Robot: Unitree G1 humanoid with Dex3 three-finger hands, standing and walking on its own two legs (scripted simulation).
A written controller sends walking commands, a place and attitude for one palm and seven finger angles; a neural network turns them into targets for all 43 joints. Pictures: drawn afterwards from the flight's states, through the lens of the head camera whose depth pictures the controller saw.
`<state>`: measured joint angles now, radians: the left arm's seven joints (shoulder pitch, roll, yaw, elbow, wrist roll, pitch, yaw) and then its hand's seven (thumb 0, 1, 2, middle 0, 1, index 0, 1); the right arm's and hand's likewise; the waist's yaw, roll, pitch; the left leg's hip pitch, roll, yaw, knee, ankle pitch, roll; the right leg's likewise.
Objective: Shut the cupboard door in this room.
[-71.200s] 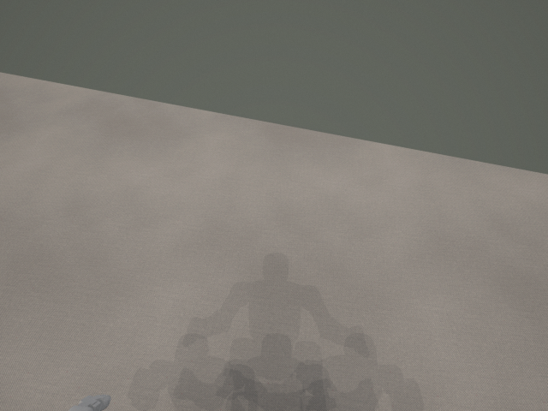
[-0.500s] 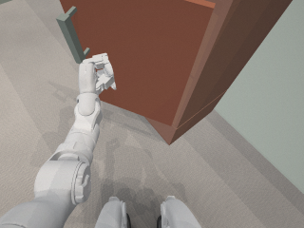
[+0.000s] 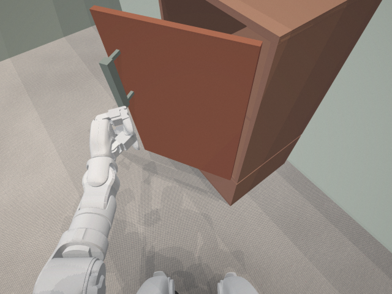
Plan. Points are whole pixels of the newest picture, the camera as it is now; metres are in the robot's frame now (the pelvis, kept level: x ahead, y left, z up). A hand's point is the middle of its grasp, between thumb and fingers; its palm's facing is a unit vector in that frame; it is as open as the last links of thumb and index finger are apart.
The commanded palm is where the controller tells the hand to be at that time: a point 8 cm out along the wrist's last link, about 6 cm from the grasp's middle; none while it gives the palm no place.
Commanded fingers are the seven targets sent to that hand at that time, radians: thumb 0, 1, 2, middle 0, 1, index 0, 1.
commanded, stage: draw the hand back to the body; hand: left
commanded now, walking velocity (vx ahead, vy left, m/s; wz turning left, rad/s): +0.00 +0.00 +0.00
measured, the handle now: (120, 80) +0.65 +0.18 +0.02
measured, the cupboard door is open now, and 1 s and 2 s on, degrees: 30 30 30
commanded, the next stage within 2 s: step back with the hand held close in 1.30 s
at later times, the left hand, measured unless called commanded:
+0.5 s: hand (46, 175) +0.30 +0.21 +0.15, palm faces +0.20 -0.95 -0.24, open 3.3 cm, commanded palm +0.26 +0.26 +0.17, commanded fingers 0.00 0.90 0.90 -0.75 -0.90 -0.75 -0.90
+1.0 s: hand out of the picture +0.20 +0.31 +0.23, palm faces +0.49 -0.75 -0.44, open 6.7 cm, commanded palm +0.16 +0.33 +0.24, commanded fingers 0.00 0.90 0.90 -0.20 -0.30 -0.20 -0.30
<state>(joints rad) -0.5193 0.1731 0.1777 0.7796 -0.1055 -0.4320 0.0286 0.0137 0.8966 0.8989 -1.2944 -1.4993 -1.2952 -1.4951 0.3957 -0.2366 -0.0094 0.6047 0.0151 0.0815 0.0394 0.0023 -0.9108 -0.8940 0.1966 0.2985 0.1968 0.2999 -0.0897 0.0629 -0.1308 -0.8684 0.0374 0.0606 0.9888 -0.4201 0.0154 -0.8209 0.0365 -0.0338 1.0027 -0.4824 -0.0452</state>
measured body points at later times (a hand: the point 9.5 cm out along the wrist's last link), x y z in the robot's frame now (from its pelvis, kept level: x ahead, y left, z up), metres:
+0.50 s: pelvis +0.03 +0.02 +0.06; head +0.02 +0.00 +0.51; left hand +0.28 +0.26 +0.16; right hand +0.23 -0.20 -0.01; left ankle +0.03 +0.11 -0.67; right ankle +0.00 -0.09 -0.67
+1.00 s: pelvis +0.03 +0.03 +0.07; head +0.01 -0.01 +0.52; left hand +0.17 +0.34 +0.26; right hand +0.22 -0.19 -0.03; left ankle +0.03 +0.11 -0.67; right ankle +0.00 -0.09 -0.67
